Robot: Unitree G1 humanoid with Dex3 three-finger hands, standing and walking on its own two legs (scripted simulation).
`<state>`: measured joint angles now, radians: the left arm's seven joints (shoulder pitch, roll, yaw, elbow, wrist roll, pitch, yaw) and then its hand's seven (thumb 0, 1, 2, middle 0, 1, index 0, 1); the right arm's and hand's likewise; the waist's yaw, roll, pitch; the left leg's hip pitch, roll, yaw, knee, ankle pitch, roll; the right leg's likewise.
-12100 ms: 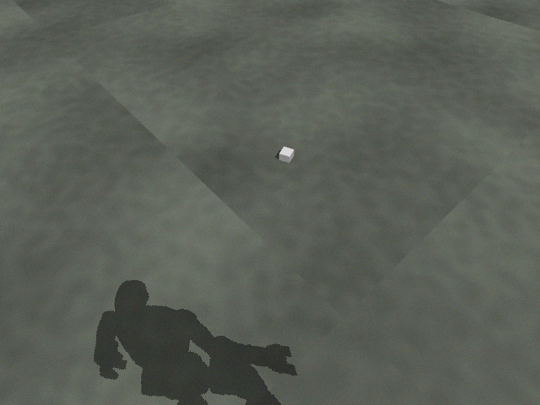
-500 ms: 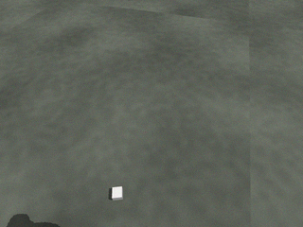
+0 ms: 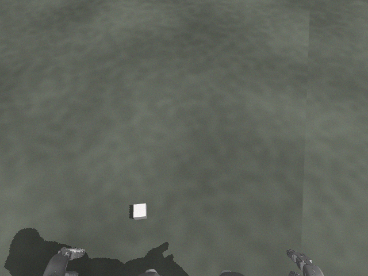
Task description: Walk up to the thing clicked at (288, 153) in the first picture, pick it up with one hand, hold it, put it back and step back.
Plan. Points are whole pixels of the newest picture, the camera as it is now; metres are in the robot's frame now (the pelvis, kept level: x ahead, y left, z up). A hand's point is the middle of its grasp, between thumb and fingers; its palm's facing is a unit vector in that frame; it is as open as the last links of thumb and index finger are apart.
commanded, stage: rise first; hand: left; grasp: from above
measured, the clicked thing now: (140, 211) +0.46 +0.23 -0.73
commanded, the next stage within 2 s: none
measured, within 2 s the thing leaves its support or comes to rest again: neither
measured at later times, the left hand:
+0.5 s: hand out of the picture +0.13 +0.26 -0.22, palm faces -0.24 -0.83 -0.50, open 14.0 cm
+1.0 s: hand (106, 244) +0.26 +0.29 -0.42, palm faces -0.48 -0.34 -0.81, open 14.2 cm
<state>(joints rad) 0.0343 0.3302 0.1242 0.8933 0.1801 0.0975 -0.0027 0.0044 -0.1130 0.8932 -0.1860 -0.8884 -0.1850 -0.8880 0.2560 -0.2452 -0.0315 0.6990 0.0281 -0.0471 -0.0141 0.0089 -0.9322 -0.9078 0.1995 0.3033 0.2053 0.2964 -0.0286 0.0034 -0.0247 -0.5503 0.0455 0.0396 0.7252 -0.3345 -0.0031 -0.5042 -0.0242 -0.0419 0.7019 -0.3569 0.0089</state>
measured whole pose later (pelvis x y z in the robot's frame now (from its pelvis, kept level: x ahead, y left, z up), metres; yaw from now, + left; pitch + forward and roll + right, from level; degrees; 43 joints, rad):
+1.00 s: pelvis -0.08 +0.00 -0.28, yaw -3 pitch +34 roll -4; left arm -0.44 0.53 0.10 0.90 0.83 -0.12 0.13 0.00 -0.55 1.02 -0.08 -1.02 -0.07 -1.03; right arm 0.08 -0.27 -0.06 0.70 -0.01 -0.15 0.04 0.01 -0.89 -0.90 0.20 0.30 0.20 0.30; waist -0.02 0.01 -0.15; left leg -1.91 0.08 -0.05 1.95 -0.64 0.00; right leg -1.84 -0.02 -0.06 1.93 -0.69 -0.01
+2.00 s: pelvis -0.09 +0.00 -0.41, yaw -8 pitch +34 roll -8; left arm -0.91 0.75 0.12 1.39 1.26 -0.23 0.38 0.00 -0.48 0.95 -0.12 -0.95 -0.13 -0.93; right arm 0.11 -0.26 0.03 0.75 -0.14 -0.05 0.12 0.00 -0.91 -0.90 0.20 0.30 0.21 0.30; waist -0.18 -0.03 -0.04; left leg -2.31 0.09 -0.12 2.37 -0.67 0.02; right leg -2.21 0.00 -0.10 2.30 -0.70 0.01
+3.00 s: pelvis -0.08 +0.00 -0.43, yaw -10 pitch +33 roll -9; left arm -0.98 0.85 0.12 1.45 1.25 -0.22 0.36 0.00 -0.52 0.99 -0.11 -0.98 -0.10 -0.98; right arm 0.13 -0.27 0.10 0.73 -0.16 -0.06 0.14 0.00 -0.91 -0.90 0.20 0.30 0.20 0.30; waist -0.24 -0.04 0.02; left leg -2.36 0.08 -0.16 2.45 -0.68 0.02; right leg -2.24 0.01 -0.13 2.36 -0.70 0.01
